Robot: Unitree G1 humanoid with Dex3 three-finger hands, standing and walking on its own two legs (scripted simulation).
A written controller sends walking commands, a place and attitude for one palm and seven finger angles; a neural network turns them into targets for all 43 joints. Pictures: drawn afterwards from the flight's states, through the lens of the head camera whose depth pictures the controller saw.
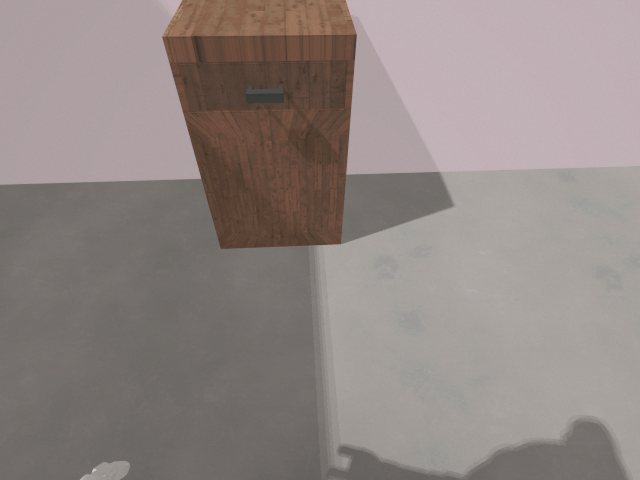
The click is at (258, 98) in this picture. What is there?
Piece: drawer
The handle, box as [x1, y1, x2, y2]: [246, 85, 283, 102]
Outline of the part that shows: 282,85 279,85 278,89 252,89 251,86 249,86 246,89 246,100 247,102 283,102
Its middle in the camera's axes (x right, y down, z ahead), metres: -0.16 -0.42 +1.10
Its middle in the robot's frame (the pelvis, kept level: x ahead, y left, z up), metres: +1.10 +0.22 -0.06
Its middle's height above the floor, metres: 0.71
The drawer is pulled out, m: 0.00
